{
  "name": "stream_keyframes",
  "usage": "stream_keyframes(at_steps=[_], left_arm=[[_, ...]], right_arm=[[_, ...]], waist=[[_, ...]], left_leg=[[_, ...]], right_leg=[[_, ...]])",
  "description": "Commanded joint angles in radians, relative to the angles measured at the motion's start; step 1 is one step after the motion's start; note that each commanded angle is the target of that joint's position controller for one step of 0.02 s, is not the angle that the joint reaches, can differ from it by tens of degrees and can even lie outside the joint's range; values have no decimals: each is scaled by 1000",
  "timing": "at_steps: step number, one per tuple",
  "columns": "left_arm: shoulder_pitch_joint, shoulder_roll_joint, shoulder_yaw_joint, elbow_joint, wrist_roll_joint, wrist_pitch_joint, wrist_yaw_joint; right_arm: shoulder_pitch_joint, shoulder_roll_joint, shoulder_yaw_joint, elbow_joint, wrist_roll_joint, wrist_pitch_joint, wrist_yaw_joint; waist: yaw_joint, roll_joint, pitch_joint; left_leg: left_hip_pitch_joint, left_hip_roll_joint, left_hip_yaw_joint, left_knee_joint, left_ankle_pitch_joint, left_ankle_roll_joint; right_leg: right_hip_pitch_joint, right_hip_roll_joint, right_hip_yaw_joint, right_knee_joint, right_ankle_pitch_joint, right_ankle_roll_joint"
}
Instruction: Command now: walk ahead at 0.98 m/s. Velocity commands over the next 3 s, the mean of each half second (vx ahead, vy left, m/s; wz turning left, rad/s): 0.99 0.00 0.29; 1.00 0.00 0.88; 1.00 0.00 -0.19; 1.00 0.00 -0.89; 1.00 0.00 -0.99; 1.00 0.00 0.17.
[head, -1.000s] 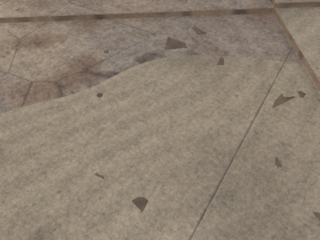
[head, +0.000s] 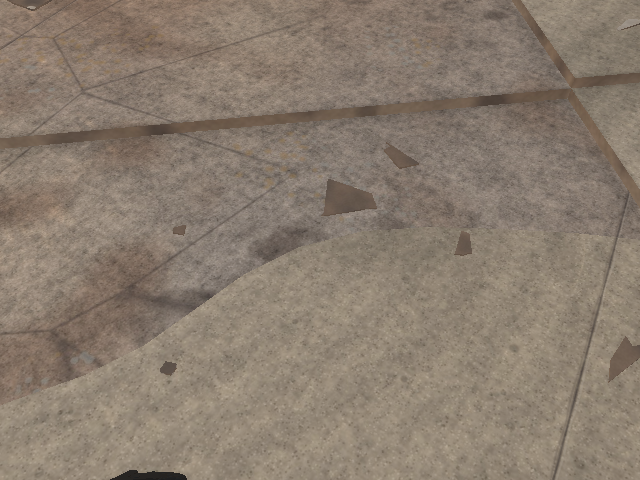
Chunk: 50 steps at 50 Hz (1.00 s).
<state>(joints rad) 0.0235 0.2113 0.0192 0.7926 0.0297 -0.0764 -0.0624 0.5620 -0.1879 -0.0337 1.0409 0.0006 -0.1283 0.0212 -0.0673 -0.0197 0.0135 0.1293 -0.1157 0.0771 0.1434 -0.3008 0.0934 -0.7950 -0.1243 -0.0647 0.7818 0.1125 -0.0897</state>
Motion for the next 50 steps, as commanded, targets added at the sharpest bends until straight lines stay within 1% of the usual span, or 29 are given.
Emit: stream_keyframes(at_steps=[1, 4, 6, 7, 8, 9, 10, 12, 14, 15, 16, 19, 21, 23, 26, 27, 29, 30, 31, 32, 33, 34, 35, 37, 39, 41, 46, 49, 50], left_arm=[[-128, 32, -9, -79, -14, -10, -2], [-64, 91, 9, -71, -10, -10, 19], [251, 162, 42, 17, -12, -10, 45], [442, 205, 64, 71, 2, -6, 63], [536, 288, 88, 87, 31, -3, 78], [491, 278, 94, 91, 29, -2, 56], [380, 201, 87, 86, 15, -9, 43], [289, 87, 61, 96, 20, -32, 38], [299, 50, 42, 131, 10, -51, 46], [314, 52, 41, 147, -3, -62, 45], [324, 65, 42, 158, -16, -71, 43], [340, 78, 38, 160, -12, -88, 34], [366, 77, 30, 162, -15, -93, 37], [419, 101, 26, 175, -25, -96, 52], [455, 171, 30, 166, -21, -78, 98], [436, 209, 39, 153, -17, -63, 114], [322, 264, 61, 108, 2, -28, 126], [249, 277, 74, 92, 6, -14, 116], [200, 135, 44, 45, 22, -32, 87], [300, 78, 19, -65, -17, -52, 78], [236, 107, 6, -94, -11, -76, 73], [196, 144, 10, -89, -5, -86, 67], [174, 137, 10, -98, 11, -80, 65], [180, 121, -1, -98, 51, -30, 59], [125, 108, -10, -134, 54, 1, 51], [-10, 100, -21, -197, 37, 4, 41], [-154, 103, -31, -269, 3, -3, 41], [-60, 166, -8, -259, 1, -13, 57], [74, 218, 15, -228, -6, -19, 69]], right_arm=[[-14, -141, -12, -56, 7, -26, -13], [0, -203, -17, -44, -18, -7, -33], [-40, -248, -31, -42, -45, 24, -53], [-89, -240, -33, -56, -47, 30, -53], [-63, -106, -7, -97, -30, 21, -33], [26, -69, 0, -119, 30, 0, -14], [-109, -137, -9, -146, 23, 0, -29], [-206, -114, -5, -160, 8, 9, -20], [-175, -63, 4, -163, -25, 48, 7], [-194, -55, 4, -175, -29, 63, 15], [-236, -53, 5, -195, -32, 74, 21], [-397, -57, 13, -265, -19, 81, 33], [-458, -61, 16, -281, -7, 75, 37], [-563, -59, 26, -328, -11, 64, 47], [-527, -109, 15, -310, -21, 61, 53], [-448, -137, 6, -289, -19, 64, 51], [-73, -228, -39, -184, -17, 73, 34], [94, -268, -70, -140, -11, 80, 14], [1, -306, -90, -131, 8, 94, -3], [-75, -395, -103, -171, -32, 101, 0], [-92, -343, -103, -197, -36, 105, -11], [-125, -257, -86, -188, -33, 102, -19], [-158, -227, -76, -185, -26, 94, -19], [-198, -206, -62, -200, -11, 63, -27], [-211, -227, -61, -216, -2, 38, -24], [-182, -238, -66, -219, -2, 28, -21], [-79, -270, -88, -214, 7, 37, -4], [-127, -304, -98, -235, 2, 38, -15], [-158, -340, -104, -245, -5, 35, -13]], waist=[[31, 39, 160], [85, 119, 41], [236, 161, -128], [326, 142, -207], [281, -60, -304], [182, -255, -400], [168, -87, -226], [106, 88, -39], [40, 33, 21], [27, 16, 51], [22, 6, 82], [42, -7, 140], [58, 11, 134], [78, 3, 164], [45, -63, 75], [-7, -94, 18], [-199, -126, -161], [-289, -71, -195], [-166, 205, -105], [-25, 256, -260], [-58, 109, -258], [-16, -52, -92], [40, -97, -19], [106, -123, 46], [112, -93, 76], [71, -42, 107], [-43, 73, 39], [14, 85, -40], [91, 87, -128]], left_leg=[[-198, 253, -68, -166, 687, 54], [48, 292, -40, 64, 1269, 26], [46, 316, -34, 471, 1350, 27], [-119, 284, -20, 760, 1144, 35], [-458, 158, -21, 1165, 432, 34], [-777, 17, -156, 1414, -147, 23], [-877, 118, -183, 1382, -24, 57], [-812, 190, -177, 1257, 74, 60], [-736, 231, -185, 1194, 87, 39], [-752, 247, -182, 1176, 96, 29], [-793, 256, -168, 1155, 128, 20], [-832, 239, -86, 980, 304, 16], [-800, 195, -4, 847, 414, 27], [-765, 178, 77, 657, 477, 46], [-654, 64, 163, 534, 468, 84], [-568, 27, 164, 519, 419, 94], [-199, -7, 100, 537, 291, 147], [-26, 44, -6, 458, 221, 201], [93, 145, -188, 512, 321, 219], [315, 323, -675, 385, 234, 438], [294, 390, -891, 144, -92, 441], [99, 369, -833, 63, -167, 368], [-74, 329, -755, 51, -100, 324], [-321, 240, -617, 44, 43, 293], [-475, 164, -508, 14, 110, 271], [-537, 113, -450, 2, 256, 243], [-306, 110, -456, 95, 578, 156], [-228, 120, -480, 257, 788, 95], [-223, 118, -478, 423, 865, 74]], right_leg=[[224, 71, -75, -180, 100, -25], [319, 183, -108, -231, -74, -61], [616, 215, -68, -253, -207, -95], [857, 144, -6, -258, -285, -122], [1124, -119, 331, -230, -565, -178], [1278, -276, 890, -448, -718, -289], [1145, -221, 757, -514, -734, -229], [824, -170, 489, -579, -541, -157], [644, -118, 321, -635, -465, -91], [614, -101, 262, -658, -419, -68], [594, -88, 192, -677, -354, -45], [554, -12, -33, -714, -45, 23], [587, 35, -144, -701, 194, 59], [648, 1, -178, -707, 386, 77], [855, -35, -214, -555, 862, 106], [891, -55, -214, -436, 991, 111], [812, -95, -177, 24, 1056, 94], [669, -35, -179, 425, 709, 78], [300, 160, -126, 788, -477, 74], [-29, 185, 64, 996, -635, 109], [-134, 148, 158, 924, -560, 88], [-117, 88, 166, 780, -479, 76], [-47, 58, 160, 683, -462, 86], [81, 12, 155, 568, -473, 125], [154, -14, 111, 392, -445, 156], [206, -5, 70, 185, -275, 167], [275, 90, 48, -151, -22, 123], [494, 146, 72, -284, -96, 100], [644, 155, 84, -275, -176, 87]])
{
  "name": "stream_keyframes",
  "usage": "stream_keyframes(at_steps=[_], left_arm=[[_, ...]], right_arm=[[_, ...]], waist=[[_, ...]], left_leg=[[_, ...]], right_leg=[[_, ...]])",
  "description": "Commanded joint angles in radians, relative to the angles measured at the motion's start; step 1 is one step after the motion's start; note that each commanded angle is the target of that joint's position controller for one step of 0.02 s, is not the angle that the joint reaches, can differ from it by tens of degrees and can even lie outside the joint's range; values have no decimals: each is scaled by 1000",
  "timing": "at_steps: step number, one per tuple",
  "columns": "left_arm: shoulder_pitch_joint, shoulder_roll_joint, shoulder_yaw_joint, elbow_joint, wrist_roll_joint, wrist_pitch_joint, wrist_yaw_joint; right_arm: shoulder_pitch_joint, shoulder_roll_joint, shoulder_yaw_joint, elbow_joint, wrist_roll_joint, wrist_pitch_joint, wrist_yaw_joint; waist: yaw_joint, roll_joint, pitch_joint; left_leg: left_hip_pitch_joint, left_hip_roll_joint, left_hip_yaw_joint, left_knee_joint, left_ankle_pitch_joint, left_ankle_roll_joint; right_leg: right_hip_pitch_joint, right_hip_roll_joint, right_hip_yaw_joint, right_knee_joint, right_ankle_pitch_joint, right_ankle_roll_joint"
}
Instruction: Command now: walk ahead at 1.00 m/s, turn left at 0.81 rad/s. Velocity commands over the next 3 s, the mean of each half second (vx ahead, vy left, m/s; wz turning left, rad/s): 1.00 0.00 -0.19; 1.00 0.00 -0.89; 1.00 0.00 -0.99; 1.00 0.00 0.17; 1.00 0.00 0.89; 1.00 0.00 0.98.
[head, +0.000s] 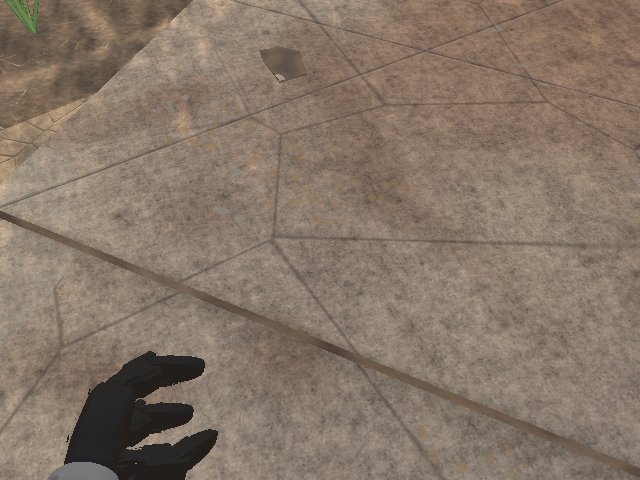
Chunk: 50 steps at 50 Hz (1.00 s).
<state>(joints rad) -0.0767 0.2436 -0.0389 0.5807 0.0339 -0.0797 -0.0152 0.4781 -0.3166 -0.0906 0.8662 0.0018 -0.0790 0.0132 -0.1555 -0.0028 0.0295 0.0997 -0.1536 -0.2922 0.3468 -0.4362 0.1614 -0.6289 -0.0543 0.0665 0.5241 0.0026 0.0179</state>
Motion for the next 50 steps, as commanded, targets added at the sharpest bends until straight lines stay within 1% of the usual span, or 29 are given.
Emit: stream_keyframes(at_steps=[1, 2, 3, 4, 5, 6, 7, 10, 13, 16, 19, 20, 21, 22, 23, 24, 26, 29, 34, 36, 38, 40, 41, 42, 43, 44, 46, 48, 50], left_arm=[[402, 227, 96, 43, -9, -17, 39], [625, 280, 120, 88, 18, -21, 59], [579, 362, 138, 110, 43, -23, 46], [477, 282, 144, 94, 29, -13, 26], [414, 183, 126, 90, 15, -12, 16], [414, 146, 119, 119, 11, -12, 10], [449, 127, 111, 158, 5, -15, 7], [509, 112, 105, 222, -19, -26, 5], [449, 164, 124, 198, -17, -25, 13], [435, 243, 151, 179, -29, -27, -9], [502, 245, 151, 199, -39, -26, -19], [502, 236, 149, 200, -45, -29, -21], [480, 151, 126, 167, -46, -35, -17], [566, 64, 103, 123, -79, -24, -9], [520, 111, 105, 131, -50, -3, -1], [444, 125, 109, 132, -27, 11, -9], [398, 100, 109, 138, -15, 33, -29], [317, 58, 100, 88, -3, 69, -47], [106, 42, 70, -38, -5, 86, -45], [26, 35, 46, -64, -6, 89, -66], [72, 58, 49, -46, -3, 85, -78], [348, 134, 83, 21, -18, 78, -64], [580, 185, 115, 91, -21, 70, -46], [569, 257, 151, 113, -25, 69, -25], [429, 401, 181, 72, -1, 90, -13], [458, 384, 189, 28, -16, 97, -4], [449, 288, 168, 84, -15, 79, 14], [377, 226, 146, 86, -14, 46, 25], [367, 198, 132, 91, -29, 24, 15]], right_arm=[[-131, -220, -46, -77, -16, -22, 0], [-145, -107, -15, -95, -25, -36, -2], [38, 33, 26, -127, 33, -40, 6], [17, -35, 35, -93, 2, -27, -5], [-122, -68, 31, -104, -23, -19, 2], [-212, -67, 34, -135, -39, -21, 11], [-300, -55, 39, -176, -60, -20, 19], [-333, -12, 65, -243, -84, -5, 31], [-445, -5, 97, -319, -66, -12, 51], [-428, -31, 93, -304, -33, -12, 54], [-309, -97, 57, -255, -50, -17, 14], [-183, -127, 41, -230, -67, -24, -4], [6, -209, 15, -224, -90, -27, -27], [-1, -273, 0, -230, -96, -12, -35], [-92, -200, 5, -233, -71, -5, -36], [-150, -115, 24, -235, -55, -11, -30], [-178, -54, 39, -206, -52, -22, -21], [-130, -26, 41, -144, -24, -49, -11], [-107, -17, 45, -73, -43, -60, -15], [-119, -28, 49, -61, -40, -51, -24], [-86, -120, 33, -69, -35, -51, -36], [-136, -225, 3, -100, -40, -31, -40], [-189, -249, -8, -127, -33, -17, -33], [-157, -172, 4, -120, -34, -10, -17], [-85, -48, 40, -236, -37, -25, 3], [-180, -112, 38, -290, -56, -51, 6], [-224, -83, 52, -293, -51, -62, -3], [-204, -47, 67, -294, -72, -23, -10], [-222, -41, 73, -311, -79, 25, -16]], waist=[[312, 64, -250], [385, -27, -369], [220, -445, -496], [218, -298, -373], [233, -120, -221], [229, -11, -127], [222, -1, -80], [155, -88, -21], [127, -75, 29], [114, -84, 11], [66, 0, -78], [-1, 20, -165], [-75, 143, -297], [9, 315, -377], [47, 223, -252], [60, 123, -128], [106, 77, -27], [145, 107, 20], [190, 82, 80], [186, 16, 118], [217, 47, 38], [366, 128, -143], [460, 128, -257], [412, -10, -233], [231, -318, -278], [291, -125, -386], [202, 64, -96], [110, 85, -1], [82, 81, 19]], left_leg=[[-252, 141, -64, 441, 980, -6], [-392, 101, 7, 770, 684, -9], [-683, -40, 114, 1054, -14, -68], [-841, 50, 126, 1121, 36, -43], [-870, 97, 140, 1090, 109, -49], [-852, 120, 150, 1021, 132, -56], [-830, 148, 151, 944, 124, -60], [-845, 202, 186, 803, 47, -104], [-673, 227, 233, 479, 198, -149], [-310, 156, 303, 331, 362, -162], [-130, 125, 309, 200, 318, -145], [48, 178, 275, 208, 269, -128], [230, 437, -5, 135, -84, -95], [270, 652, -468, -76, -354, -23], [154, 613, -506, -116, -453, 8], [45, 558, -324, -103, -309, -1], [-102, 465, -56, -131, 23, -36], [-126, 449, 136, -158, 318, -54], [-120, 411, 408, -216, 569, -102], [-239, 330, 548, -261, 674, -119], [-232, 361, 581, -129, 1362, -114], [-165, 409, 557, 242, 1681, -109], [-240, 420, 517, 555, 1588, -107], [-451, 281, 504, 951, 715, -141], [-865, 109, 421, 1359, -7, -200], [-953, 143, 206, 1380, 109, -172], [-971, 219, 209, 1256, 142, -172], [-869, 271, 204, 1161, 100, -192], [-800, 296, 227, 991, 0, -213]], right_leg=[[685, 47, -66, 12, -112, -41], [896, -121, 101, 36, -406, -77], [1086, -394, 764, -194, -582, -227], [1001, -354, 886, -255, -779, -273], [863, -292, 707, -253, -721, -272], [724, -242, 576, -258, -561, -261], [638, -187, 473, -262, -432, -238], [534, -137, 406, -294, -256, -256], [304, -91, 292, -386, -212, -243], [140, -77, 243, -431, -95, -212], [272, -25, 190, -125, 164, -157], [194, 29, 146, 123, 161, -136], [55, 80, 84, 468, -142, -116], [-131, 119, 20, 739, -485, -108], [-226, 51, 9, 841, -390, -121], [-246, 13, -4, 827, -325, -121], [-200, -31, -2, 784, -286, -104], [-257, -61, -14, 797, -262, -92], [-393, -59, -71, 855, -240, -131], [-182, -21, -197, 583, -160, -160], [86, 85, -314, 505, -172, -200], [352, 156, -288, 456, -262, -233], [608, 188, -212, 366, -284, -265], [775, 136, -32, 194, -291, -304], [959, -123, 549, -8, -273, -438], [977, -156, 772, -170, -469, -465], [673, -137, 689, -258, -431, -396], [393, -42, 490, -250, -280, -376], [243, 18, 373, -284, -262, -374]])
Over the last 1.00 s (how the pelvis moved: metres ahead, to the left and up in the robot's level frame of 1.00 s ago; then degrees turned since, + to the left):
0.95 0.12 -0.01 36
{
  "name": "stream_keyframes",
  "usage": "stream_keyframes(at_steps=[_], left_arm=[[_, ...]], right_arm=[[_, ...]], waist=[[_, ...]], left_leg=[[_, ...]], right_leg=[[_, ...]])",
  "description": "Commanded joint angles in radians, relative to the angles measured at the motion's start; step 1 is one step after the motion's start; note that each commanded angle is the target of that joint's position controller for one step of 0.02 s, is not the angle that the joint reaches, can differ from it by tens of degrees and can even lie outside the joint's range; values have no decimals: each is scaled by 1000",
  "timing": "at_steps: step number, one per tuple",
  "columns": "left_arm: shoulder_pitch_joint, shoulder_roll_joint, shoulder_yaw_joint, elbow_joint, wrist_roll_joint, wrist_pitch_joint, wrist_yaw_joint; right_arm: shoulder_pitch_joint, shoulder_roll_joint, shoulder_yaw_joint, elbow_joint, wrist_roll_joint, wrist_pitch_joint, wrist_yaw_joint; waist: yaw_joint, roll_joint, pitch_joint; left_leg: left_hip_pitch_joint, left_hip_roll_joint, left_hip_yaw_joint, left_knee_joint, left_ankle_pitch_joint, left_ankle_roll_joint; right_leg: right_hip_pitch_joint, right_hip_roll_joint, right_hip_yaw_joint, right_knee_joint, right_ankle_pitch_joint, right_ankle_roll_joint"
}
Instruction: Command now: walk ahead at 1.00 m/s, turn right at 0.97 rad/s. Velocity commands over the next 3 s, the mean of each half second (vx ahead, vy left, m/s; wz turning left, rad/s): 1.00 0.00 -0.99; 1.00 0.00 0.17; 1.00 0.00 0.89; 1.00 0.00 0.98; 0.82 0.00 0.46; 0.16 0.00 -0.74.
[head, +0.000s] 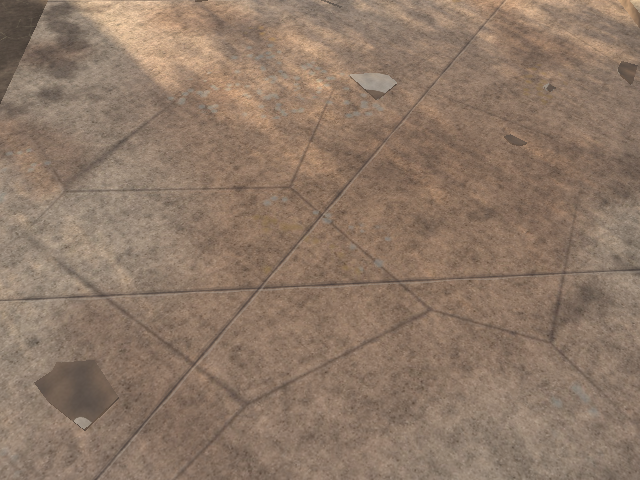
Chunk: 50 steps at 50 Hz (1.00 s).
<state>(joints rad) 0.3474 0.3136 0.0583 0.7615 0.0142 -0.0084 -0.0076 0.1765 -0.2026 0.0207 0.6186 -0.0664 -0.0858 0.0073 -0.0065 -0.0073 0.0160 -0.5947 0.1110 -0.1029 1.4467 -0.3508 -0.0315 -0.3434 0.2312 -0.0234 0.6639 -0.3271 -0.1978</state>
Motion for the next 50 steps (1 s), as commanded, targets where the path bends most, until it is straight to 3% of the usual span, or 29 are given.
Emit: stream_keyframes(at_steps=[1, 3, 5, 9, 11, 12, 13, 14, 15, 16, 17, 18, 22, 27, 29, 30, 32, 33, 34, 35, 36, 37, 38, 39, 40, 42, 45, 48, 50], left_arm=[[-57, 125, 32, -93, -8, -59, 4], [-36, 129, 36, -84, -5, -71, 3], [-9, 156, 49, -71, -11, -70, -2], [28, 189, 65, -57, -21, -67, 0], [1, 234, 75, -62, -9, -68, 2], [-58, 250, 76, -75, -4, -72, -5], [-79, 154, 50, -101, 0, -85, -7], [29, -1, 8, -148, -41, -81, -8], [12, 68, -1, -147, -23, -67, 1], [-63, 119, 11, -136, 1, -52, -3], [-105, 129, 13, -135, 15, -41, -17], [-147, 116, 13, -143, 22, -29, -34], [-207, 40, -15, -199, 24, 15, -67], [-363, 32, -36, -257, 21, 10, -81], [-411, 17, -50, -251, 16, -3, -89], [-435, 6, -58, -266, 14, -14, -90], [-427, 35, -52, -248, 30, -24, -75], [-339, 64, -41, -218, 39, -28, -61], [-142, 101, -20, -159, 43, -32, -44], [67, 145, 3, -94, 54, -37, -23], [127, 237, 26, -63, 68, -41, 0], [86, 273, 38, -98, 71, -46, 7], [60, 198, 36, -82, 44, -48, 9], [11, 146, 20, -56, 39, -61, 8], [-21, 103, 15, -38, 37, -74, 3], [-43, 54, 2, -18, 23, -92, 8], [-26, 17, -4, 25, -5, -120, 1], [-14, 4, -9, 49, 3, -135, -4], [-27, 27, -9, 53, 4, -137, 5]], right_arm=[[19, -160, -38, -86, -8, 37, -9], [-122, -138, -25, -140, 9, 34, 2], [-169, -107, -11, -142, 24, 31, 15], [-201, -155, -23, -137, 42, 22, 11], [-31, -239, -59, -88, 49, 17, -10], [169, -279, -81, -45, 51, 13, -28], [391, -343, -111, -11, 28, 9, -53], [345, -407, -120, -17, -20, 5, -49], [219, -355, -124, -37, -6, 11, -38], [132, -261, -104, -48, 7, 16, -34], [118, -215, -93, -29, 11, 18, -28], [142, -203, -88, 0, 12, 16, -29], [204, -164, -77, 95, 45, -21, -6], [248, -166, -69, 159, 33, -44, 1], [301, -190, -70, 191, 36, -40, 1], [321, -229, -72, 201, 36, -36, 0], [343, -284, -78, 237, 51, -20, -12], [335, -317, -81, 247, 52, -9, -18], [308, -341, -83, 253, 50, 0, -24], [262, -338, -83, 241, 60, 4, -25], [305, -198, -60, 203, 47, 3, -9], [401, -147, -51, 158, 97, 1, -5], [250, -235, -73, 145, 87, 4, -12], [216, -193, -66, 136, 87, 2, -4], [216, -162, -60, 158, 79, 10, 3], [280, -121, -57, 194, 58, 48, 23], [162, -101, -66, 170, 50, 82, 40], [6, -74, -51, 101, 57, 76, 54], [-49, -86, -46, 79, 59, 69, 68]], waist=[[-53, 83, 67], [-13, 61, 98], [25, 20, 57], [60, -34, -6], [-29, -34, -129], [-152, -18, -221], [-233, 66, -342], [-105, 377, -419], [-75, 341, -353], [-71, 194, -220], [-64, 77, -139], [-59, 46, -84], [-11, 89, 23], [1, 48, 121], [-22, 27, 137], [-11, 49, 165], [25, 84, 116], [83, 117, 42], [185, 146, -67], [294, 143, -162], [208, -51, -291], [116, -175, -450], [155, -8, -317], [103, -20, -137], [63, 17, -45], [-7, -41, -5], [-20, -24, 73], [-17, -68, 127], [-29, -38, 131]], left_leg=[[-78, 36, 64, -220, -38, -26], [-8, 21, 99, -449, 157, -35], [85, -25, 111, -653, 340, -25], [202, -91, 94, -881, 403, 7], [409, -139, 84, -901, 247, 20], [633, -115, 90, -909, 197, 30], [891, 57, -68, -895, -96, 58], [1067, 338, -603, -1088, -418, 126], [954, 339, -782, -1194, -551, 153], [812, 292, -604, -1187, -505, 150], [699, 253, -446, -1176, -323, 143], [626, 211, -317, -1189, -180, 122], [519, 177, -29, -1254, 140, 89], [441, 87, 245, -1341, 479, 68], [453, 73, 287, -1404, 617, 75], [468, 109, 280, -1396, 779, 89], [591, 131, 281, -1306, 1241, 123], [630, 142, 267, -1163, 1389, 138], [606, 157, 241, -930, 1435, 146], [456, 117, 232, -633, 1252, 143], [208, -13, 196, -249, 230, 147], [-52, -113, 52, 40, -122, 145], [-120, -66, 12, 26, 25, 152], [-131, -37, 31, -40, 86, 147], [-100, -1, 30, -100, 108, 137], [-11, 31, 31, -146, 125, 117], [-120, 57, 52, -184, 179, 104], [-146, 36, 129, -345, 346, 110], [-91, 1, 191, -510, 441, 138]], right_leg=[[-100, -241, 424, -456, 119, -155], [-140, -200, 381, -496, 240, -126], [-72, -177, 356, -478, 380, -86], [159, -234, 417, -387, 609, -26], [242, -234, 428, -152, 851, 24], [170, -209, 404, 82, 838, 48], [7, -162, 339, 406, 562, 59], [-314, -50, 223, 677, -203, 86], [-424, -132, 171, 761, -97, 71], [-434, -194, 141, 743, 7, 75], [-414, -232, 124, 707, 48, 84], [-403, -258, 118, 684, 51, 90], [-460, -325, 98, 654, 108, 107], [-405, -271, 31, 362, 316, 100], [-295, -214, -43, 190, 327, 67], [-252, -210, -67, 101, 306, 50], [-128, -146, -131, 22, 236, 30], [-10, -127, -127, 4, 176, 17], [197, -127, -72, -18, 135, -1], [468, -190, 11, -111, 162, -16], [714, -464, 302, -91, -67, 6], [842, -690, 780, -244, -174, -44], [688, -624, 669, -326, -159, -16], [518, -588, 527, -366, -82, -15], [385, -545, 413, -414, 3, 3], [240, -494, 245, -483, 68, 38], [225, -442, 51, -549, 220, 90], [189, -380, -143, -568, 485, 122], [210, -363, -232, -580, 616, 146]])
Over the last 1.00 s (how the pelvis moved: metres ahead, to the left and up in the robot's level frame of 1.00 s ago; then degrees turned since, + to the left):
0.85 -0.17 0.03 -36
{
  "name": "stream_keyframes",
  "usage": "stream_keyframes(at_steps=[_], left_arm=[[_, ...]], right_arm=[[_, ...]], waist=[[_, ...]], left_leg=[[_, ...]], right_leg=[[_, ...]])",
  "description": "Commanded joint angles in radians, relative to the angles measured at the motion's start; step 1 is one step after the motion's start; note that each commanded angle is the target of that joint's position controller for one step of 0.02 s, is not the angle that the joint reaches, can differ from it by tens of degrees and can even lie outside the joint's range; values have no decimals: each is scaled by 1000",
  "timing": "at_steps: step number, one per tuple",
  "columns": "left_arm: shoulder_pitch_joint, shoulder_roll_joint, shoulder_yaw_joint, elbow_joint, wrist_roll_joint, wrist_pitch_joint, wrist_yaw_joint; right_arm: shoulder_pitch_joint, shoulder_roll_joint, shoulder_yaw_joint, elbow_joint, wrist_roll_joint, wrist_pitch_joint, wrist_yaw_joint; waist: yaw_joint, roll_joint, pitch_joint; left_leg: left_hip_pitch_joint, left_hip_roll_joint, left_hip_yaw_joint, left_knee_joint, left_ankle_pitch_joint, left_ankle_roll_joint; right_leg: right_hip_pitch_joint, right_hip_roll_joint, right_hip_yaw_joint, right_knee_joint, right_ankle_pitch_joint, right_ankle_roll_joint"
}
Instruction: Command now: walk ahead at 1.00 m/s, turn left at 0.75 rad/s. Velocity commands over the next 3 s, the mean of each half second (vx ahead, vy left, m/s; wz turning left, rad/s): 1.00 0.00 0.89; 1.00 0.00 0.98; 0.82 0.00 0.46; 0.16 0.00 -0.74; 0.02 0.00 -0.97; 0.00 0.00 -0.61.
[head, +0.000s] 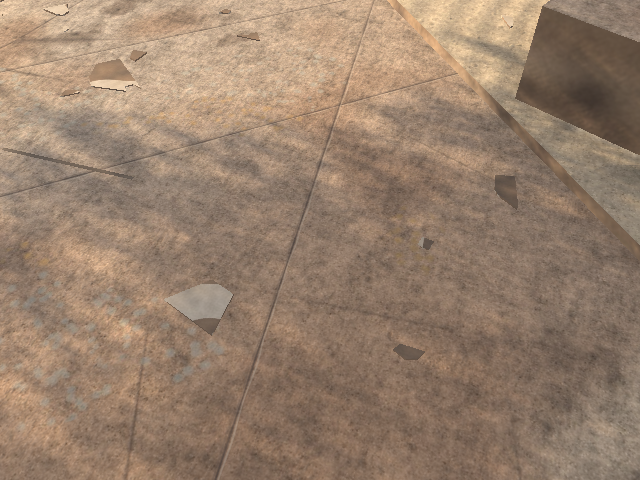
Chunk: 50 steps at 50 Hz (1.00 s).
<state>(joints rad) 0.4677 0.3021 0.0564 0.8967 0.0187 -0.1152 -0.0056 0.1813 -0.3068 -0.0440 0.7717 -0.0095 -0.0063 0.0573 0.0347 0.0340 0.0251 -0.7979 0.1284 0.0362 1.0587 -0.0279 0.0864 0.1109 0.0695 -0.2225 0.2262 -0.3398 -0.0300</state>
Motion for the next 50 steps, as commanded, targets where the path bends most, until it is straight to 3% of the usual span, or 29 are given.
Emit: stream_keyframes(at_steps=[1, 4, 6, 7, 8, 9, 10, 11, 12, 14, 16, 20, 24, 26, 27, 28, 29, 30, 31, 32, 33, 34, 37, 39, 42, 45, 46, 48, 50], left_arm=[[-129, 55, -5, -76, -6, -31, 9], [-100, 144, 9, -76, -6, -16, 38], [-178, 212, 31, -106, 10, 21, 55], [-234, 222, 37, -127, 18, 40, 52], [-248, 166, 28, -117, 19, 47, 29], [-219, -1, -19, -188, 42, 26, 15], [-173, 17, -33, -288, 17, -1, 12], [-238, 77, -33, -284, 28, -23, 12], [-269, 99, -29, -276, 26, -28, 10], [-279, 79, -40, -277, 54, 7, 14], [-296, 56, -50, -290, 60, 50, 9], [-519, 11, -73, -383, 29, 54, -13], [-595, 27, -73, -415, 10, 44, -11], [-527, 67, -57, -401, 9, 38, -1], [-420, 118, -35, -371, 5, 35, 11], [-231, 163, -12, -328, -2, 30, 25], [6, 218, 17, -277, 11, 27, 46], [121, 275, 32, -250, 54, 24, 59], [-24, 313, 47, -271, 56, 30, 44], [-161, 181, 30, -303, 46, 37, 37], [-197, 117, 14, -292, 36, 41, 32], [-186, 92, 8, -264, 40, 41, 28], [-95, 49, -4, -160, 13, 14, 15], [-89, 46, -4, -137, 2, -3, 2], [-125, 76, 0, -124, 11, -18, 0], [-57, 105, 5, -88, 12, -18, 6], [-35, 116, 7, -79, 14, -15, 10], [7, 165, 16, -76, 11, 0, 25], [-22, 227, 33, -90, 15, 33, 43]], right_arm=[[-91, 15, 22, -86, -1, -14, 27], [-44, -31, 13, -74, -2, -13, 31], [237, -110, -19, -3, 0, -5, 14], [451, -165, -50, 63, -2, -2, -4], [474, -202, -77, 80, 10, -1, -28], [371, -272, -90, 74, 8, 11, -36], [303, -330, -104, 15, -8, 16, -39], [266, -258, -96, -11, -13, 12, -46], [232, -191, -80, 1, -11, 6, -49], [189, -163, -66, -1, -1, -26, -56], [174, -146, -55, -4, 7, -55, -53], [215, -160, -67, -6, 14, -71, -47], [278, -180, -82, 6, 15, -65, -43], [235, -200, -88, -9, 13, -66, -52], [215, -228, -94, -15, 6, -68, -52], [158, -263, -99, -27, 1, -72, -48], [105, -210, -85, -49, -5, -84, -45], [122, -21, -36, -89, 3, -91, -50], [241, -33, -14, -139, 41, -81, -48], [149, -113, -23, -95, 4, -58, -56], [89, -132, -28, -100, -13, -47, -42], [54, -125, -29, -102, -20, -36, -27], [-16, -45, -4, -162, -30, 0, 10], [-74, -34, 7, -203, -30, 11, 20], [-158, -44, 16, -250, -20, 14, 29], [-277, -41, 27, -272, -23, 12, 49], [-297, -34, 31, -271, -22, 9, 52], [-270, -45, 26, -252, -21, 4, 45], [-73, -98, 2, -195, -19, 0, 26]], waist=[[-61, -62, 129], [-109, -107, 40], [-267, -162, -105], [-361, -137, -184], [-348, -6, -141], [-180, 239, -63], [-128, 235, -278], [-133, 29, -174], [-83, -104, -49], [-10, -160, 31], [17, -146, 58], [-70, -68, 80], [-143, 14, 19], [-99, 25, -28], [-46, 24, -106], [75, 23, -199], [188, -5, -311], [163, -277, -392], [26, -495, -471], [34, -242, -279], [28, -125, -166], [20, -53, -108], [-14, -117, -13], [-29, -113, 9], [-58, -113, 58], [-23, -61, 127], [-20, -57, 132], [-46, -105, 72], [-169, -155, -47]], left_leg=[[157, -37, 95, -213, 153, 35], [325, -159, 188, -314, 142, 83], [612, -221, 163, -296, -5, 120], [835, -226, 93, -332, -101, 158], [932, -189, -8, -427, -153, 201], [1023, -65, -305, -366, 93, 270], [1178, 87, -772, -660, -274, 437], [1073, 124, -885, -840, -491, 387], [898, 99, -816, -865, -480, 330], [636, 13, -636, -856, -276, 291], [456, -65, -507, -883, -198, 274], [418, -167, -382, -888, 49, 205], [633, -133, -424, -814, 288, 150], [676, -128, -442, -718, 427, 108], [702, -130, -445, -592, 554, 83], [660, -147, -430, -381, 574, 63], [515, -180, -389, -101, 420, 51], [241, -276, -282, 224, -463, 50], [55, -268, -210, 385, -474, 42], [6, -177, -175, 394, -337, 42], [24, -139, -141, 339, -264, 30], [48, -107, -131, 306, -249, 20], [23, -36, -124, 270, -234, 8], [-6, -24, -101, 242, -169, 3], [13, -28, -59, 93, -21, 1], [81, -66, 70, -148, 42, 38], [130, -97, 118, -214, 37, 60], [241, -178, 185, -272, -14, 95], [459, -237, 170, -291, -122, 132]], right_leg=[[-228, -206, -58, -145, 723, -6], [-68, -249, -76, 28, 1300, 25], [-73, -293, -48, 382, 1517, 21], [-178, -296, -14, 692, 1404, 3], [-349, -150, -16, 1106, 648, 3], [-751, 4, 71, 1476, -168, 36], [-956, 2, 283, 1543, -163, 36], [-1006, -60, 328, 1443, -80, 23], [-963, -107, 328, 1316, -3, 24], [-832, -162, 325, 1171, -7, 58], [-736, -197, 294, 1011, -16, 93], [-650, -169, 224, 599, 317, 98], [-607, -98, 221, 376, 438, 66], [-455, -60, 240, 280, 389, 51], [-325, -33, 246, 292, 306, 41], [-129, -47, 247, 296, 230, 31], [130, -153, 326, 348, 53, 9], [353, -438, 676, 264, -286, -17], [349, -567, 1211, 35, -478, -113], [173, -492, 1057, 6, -590, -114], [36, -442, 847, 28, -404, -101], [-55, -401, 703, 25, -216, -84], [-167, -351, 447, -19, 50, -50], [-195, -341, 313, -51, 217, -36], [-245, -306, 128, -102, 376, -20], [-204, -268, -9, -135, 559, 15], [-173, -258, -49, -113, 742, 30], [-71, -275, -73, 17, 1225, 47], [-45, -326, -58, 306, 1480, 42]])
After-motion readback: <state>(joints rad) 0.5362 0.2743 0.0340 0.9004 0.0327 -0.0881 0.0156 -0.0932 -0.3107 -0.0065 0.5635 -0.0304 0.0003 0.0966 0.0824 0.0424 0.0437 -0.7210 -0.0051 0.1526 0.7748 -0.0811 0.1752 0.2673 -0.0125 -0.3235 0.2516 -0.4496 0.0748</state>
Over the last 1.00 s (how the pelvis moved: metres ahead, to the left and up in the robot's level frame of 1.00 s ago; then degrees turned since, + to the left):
0.86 -0.19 0.02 -21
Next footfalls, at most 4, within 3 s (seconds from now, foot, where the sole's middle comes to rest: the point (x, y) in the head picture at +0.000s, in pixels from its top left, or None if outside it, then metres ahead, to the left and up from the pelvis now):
0.16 left None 0.35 0.06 -0.77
0.58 right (323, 341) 0.81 0.05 -0.77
1.06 left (157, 285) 0.97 0.48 -0.77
1.44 right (57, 196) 1.27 0.83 -0.77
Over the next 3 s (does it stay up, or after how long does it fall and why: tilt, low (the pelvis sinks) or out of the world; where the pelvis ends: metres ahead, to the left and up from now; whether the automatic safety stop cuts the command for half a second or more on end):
stays up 1.25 0.89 0.01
